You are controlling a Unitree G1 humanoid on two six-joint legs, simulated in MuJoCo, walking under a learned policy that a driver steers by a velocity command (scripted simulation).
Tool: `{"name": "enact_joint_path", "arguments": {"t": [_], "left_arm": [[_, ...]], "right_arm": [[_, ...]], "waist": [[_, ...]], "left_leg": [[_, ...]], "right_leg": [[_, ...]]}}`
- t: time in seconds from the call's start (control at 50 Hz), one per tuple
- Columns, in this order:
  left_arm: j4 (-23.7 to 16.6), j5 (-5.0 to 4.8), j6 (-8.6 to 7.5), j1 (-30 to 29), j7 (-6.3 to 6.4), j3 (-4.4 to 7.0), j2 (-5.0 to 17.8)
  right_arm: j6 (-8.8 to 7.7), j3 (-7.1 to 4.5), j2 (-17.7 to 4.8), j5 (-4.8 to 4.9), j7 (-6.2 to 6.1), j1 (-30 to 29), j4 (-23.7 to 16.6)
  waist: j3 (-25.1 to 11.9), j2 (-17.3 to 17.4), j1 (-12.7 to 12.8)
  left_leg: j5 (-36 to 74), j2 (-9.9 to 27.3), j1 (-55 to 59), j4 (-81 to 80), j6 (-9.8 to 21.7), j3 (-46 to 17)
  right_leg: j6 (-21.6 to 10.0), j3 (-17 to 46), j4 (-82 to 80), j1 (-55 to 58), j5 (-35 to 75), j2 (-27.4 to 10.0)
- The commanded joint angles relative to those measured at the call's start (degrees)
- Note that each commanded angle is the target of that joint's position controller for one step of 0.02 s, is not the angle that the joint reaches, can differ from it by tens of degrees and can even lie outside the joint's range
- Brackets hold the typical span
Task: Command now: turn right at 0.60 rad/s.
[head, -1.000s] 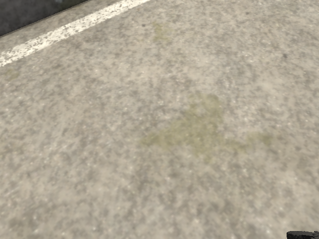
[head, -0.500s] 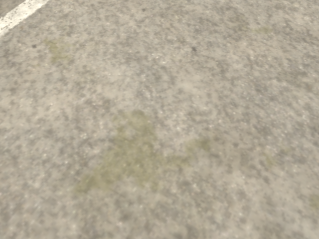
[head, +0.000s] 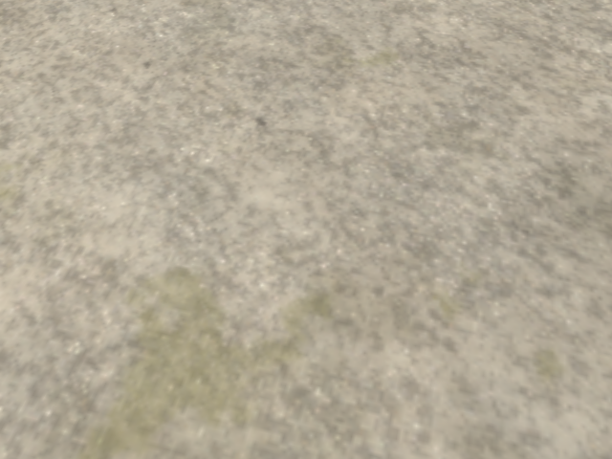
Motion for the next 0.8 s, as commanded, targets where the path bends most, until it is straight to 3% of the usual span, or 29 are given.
{"name": "enact_joint_path", "arguments": {"t": [0.02,0.06,0.08,0.1,0.12,0.14,0.18,0.2,0.26,0.32,0.38,0.44,0.46,0.48,0.5,0.52,0.54,0.58,0.64,0.7,0.72,0.74,0.76,0.78,0.8], "left_arm": [[-4.5,-0.26,-0.38,-1.9,0.05,2.64,9.4],[-4.7,-0.97,0.07,-3.0,0.28,2.35,8.6],[-4.8,-0.88,0.13,-1.5,0.5,1.79,6.6],[-6.1,-0.86,-0.15,-0.4,0.49,1.15,3.7],[-6.2,-0.06,-1.03,-0.4,0.42,2.55,8.4],[-4.7,-0.39,-0.99,1.0,0.18,3.68,11.2],[-1.8,-0.59,0.23,3.7,0.47,3.76,9.6],[-1.6,-0.64,0.67,3.5,0.41,3.34,8.0],[-3.5,-1.07,0.65,-0.9,0.15,1.84,4.4],[-4.5,-0.3,0.31,-2.8,-0.32,0.48,2.3],[-3.9,-0.46,0.24,-1.9,-0.78,0.36,3.0],[-1.2,-0.32,0.14,2.9,-1.19,0.51,2.7],[-1.4,-0.09,0.12,3.3,-1.0,0.65,4.1],[-2.1,0.39,0.19,4.5,-0.26,1.18,8.0],[-2.1,1.83,-0.12,0.9,-0.42,0.63,8.1],[-2.4,2.28,-1.05,-0.2,-0.85,0.07,5.1],[-1.3,2.58,-1.87,-1.0,-0.98,-0.58,3.6],[-0.6,1.51,-2.81,-3.4,-0.98,-0.61,4.1],[0.8,1.29,-2.85,-4.6,-0.88,-1.2,2.7],[2.1,0.85,-2.33,-5.2,-0.96,-1.67,1.7],[2.9,0.53,-2.28,-4.7,-1.06,-1.82,1.3],[3.7,0.79,-2.52,-2.7,-1.13,-1.94,0.7],[4.4,1.42,-2.66,-1.2,-1.27,-1.85,0.9],[4.6,1.46,-2.51,-0.2,-1.22,-1.73,0.9],[5.0,1.49,-2.31,-2.7,-0.99,-1.57,2.4]], "right_arm": [[-1.05,-1.57,-5.1,0.29,0.56,1.5,-4.0],[-1.49,-2.07,-5.1,0.11,0.96,5.3,-3.2],[-1.44,-3.02,-8.3,-0.72,0.72,7.6,-3.0],[-0.82,-4.23,-14.1,-2.06,0.32,6.6,-3.4],[-1.21,-3.95,-12.4,-3.35,0.37,6.0,-4.3],[-1.47,-3.0,-9.3,-2.92,-0.15,2.4,-5.8],[-1.34,-2.22,-6.1,-0.97,-0.84,-1.8,-6.8],[-1.19,-1.91,-5.6,-0.51,-1.16,-1.4,-6.8],[-0.29,-2.01,-6.2,-0.96,-1.73,3.1,-5.9],[0.27,-2.7,-8.4,-0.57,-1.46,4.3,-5.2],[0.4,-3.03,-9.8,0.45,-0.64,4.3,-4.6],[0.4,-2.25,-8.6,1.92,-0.32,4.1,-3.4],[-0.09,-1.54,-6.7,1.58,-0.07,7.0,-2.2],[-0.75,-0.09,-2.8,-1.15,0.56,7.8,-3.1],[-1.12,0.54,-1.6,-1.52,0.58,6.1,-4.6],[-0.81,-0.31,-5.3,-0.98,0.03,2.8,-4.7],[-0.53,-0.82,-6.3,-0.34,-0.03,2.0,-4.5],[0.45,-1.25,-6.4,-0.62,-0.55,3.9,-2.8],[0.57,-0.58,-4.0,-0.29,-0.27,6.3,-1.6],[0.33,0.04,-2.8,-0.05,-0.06,6.5,-1.0],[0.17,0.27,-2.7,-0.51,0.05,7.2,-0.7],[0.08,0.13,-4.4,-1.26,0.02,7.3,-0.7],[0.09,-0.24,-7.2,-1.28,-0.1,7.1,-1.3],[0.03,-0.92,-8.8,-0.51,0.04,6.2,-0.1],[-0.26,-0.4,-6.1,-0.43,0.37,5.6,-0.6]], "waist": [[-9.9,-10.7,-0.9],[-9.3,-10.2,-3.2],[-9.9,-5.9,-3.0],[-7.1,11.4,-0.3],[-6.6,15.5,-1.3],[-5.6,10.4,0.0],[-3.8,7.0,1.3],[-3.2,6.8,0.6],[-3.8,7.9,-2.4],[-6.3,9.7,-3.6],[-6.9,11.7,-3.7],[-6.4,10.0,-0.8],[-7.4,7.2,-1.1],[-10.9,-5.4,-2.7],[-9.2,-15.2,-3.6],[-8.0,-11.9,-0.5],[-6.7,-11.5,-0.9],[-5.1,-11.1,-1.5],[-5.8,-9.0,-2.4],[-6.1,-8.2,-2.7],[-6.0,-7.0,-3.3],[-6.3,-4.7,-2.5],[-5.0,-0.8,-0.7],[-3.2,4.8,0.9],[-1.5,3.1,-1.4]], "left_leg": [[0.7,-1.6,4.9,-6.9,1.1,0.7],[8.3,-1.3,12.4,-19.5,2.9,1.9],[10.3,6.1,18.8,-23.3,5.6,-3.7],[17.7,19.1,21.9,-27.2,13.0,-18.0],[21.5,26.3,17.4,-29.6,20.5,-27.1],[21.9,24.0,15.9,-28.8,19.8,-21.8],[20.0,16.7,16.1,-27.0,14.5,-10.6],[22.5,15.9,16.5,-26.8,14.5,-7.8],[25.4,14.2,20.6,-26.9,15.6,-3.1],[28.1,15.5,22.9,-25.5,16.4,-1.7],[29.6,16.5,21.1,-24.6,16.7,-1.6],[27.7,14.9,17.6,-20.4,13.5,-0.3],[22.4,13.4,13.3,-18.5,9.5,1.1],[6.7,8.7,5.9,-8.4,4.0,6.1],[-9.9,4.8,1.4,-6.4,0.9,6.9],[-11.5,5.5,2.3,-2.0,-0.3,4.5],[-10.4,5.5,1.9,0.2,-0.4,3.5],[-7.8,5.6,2.0,1.9,-1.1,2.5],[-4.7,4.8,7.2,-0.9,-1.5,3.3],[3.2,3.9,12.3,-12.8,-0.9,4.6],[12.1,3.8,16.2,-19.6,-0.2,4.5],[20.3,5.4,19.6,-20.6,0.6,2.3],[24.4,7.4,19.9,-20.2,2.2,0.9],[15.2,6.8,14.9,-18.9,4.3,1.7],[10.1,5.9,12.2,-20.4,4.7,1.8]], "right_leg": [[-10.5,18.0,-6.4,8.5,6.4,-13.2],[-7.6,18.0,-3.5,5.9,4.0,-10.5],[-4.4,15.1,2.0,0.5,-4.1,-7.3],[-0.5,2.8,14.3,-12.3,-20.6,2.4],[2.1,0.7,28.6,-14.7,-27.4,1.2],[2.9,2.0,36.3,-14.1,-23.3,-0.7],[4.8,-0.1,41.9,-14.8,-16.5,-1.7],[5.7,-0.8,43.9,-15.5,-14.6,-2.0],[7.2,-4.2,36.4,-15.1,-12.7,-2.9],[7.1,-5.7,24.4,-8.8,-15.9,-4.4],[5.9,-8.7,13.6,-0.7,-15.6,-4.1],[2.4,-10.7,-7.5,11.2,-1.1,-2.6],[0.7,-6.7,-10.5,18.5,5.5,-5.1],[-2.4,6.7,-9.1,26.7,22.3,-16.5],[-11.3,12.0,-7.8,20.4,24.8,-23.6],[-13.6,11.5,-9.6,16.9,17.6,-22.1],[-12.2,9.6,-10.1,16.1,15.2,-20.0],[-10.2,6.9,-9.7,14.7,16.2,-17.9],[-9.7,3.3,-7.9,12.7,21.7,-15.8],[-9.0,3.1,-6.1,12.8,18.3,-14.6],[-7.2,2.6,-5.9,11.7,13.5,-13.4],[-4.7,2.2,-5.5,10.4,6.4,-11.6],[-2.7,0.7,-4.8,8.7,-1.2,-9.0],[-1.1,-2.1,-5.9,9.7,-4.4,-6.5],[-0.1,-2.7,-4.2,11.0,-4.7,-6.0]]}}
Next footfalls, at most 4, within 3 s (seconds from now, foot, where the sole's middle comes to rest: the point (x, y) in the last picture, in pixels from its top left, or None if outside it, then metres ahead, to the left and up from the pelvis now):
0.08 left None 0.07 0.13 -0.77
0.46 right None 0.00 -0.13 -0.77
0.74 left None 0.05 0.12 -0.77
2.76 left None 0.43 0.02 -0.77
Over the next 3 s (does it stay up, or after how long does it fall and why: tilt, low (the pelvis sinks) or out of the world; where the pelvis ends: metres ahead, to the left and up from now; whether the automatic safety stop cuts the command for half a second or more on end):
stays up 0.35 -0.04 0.01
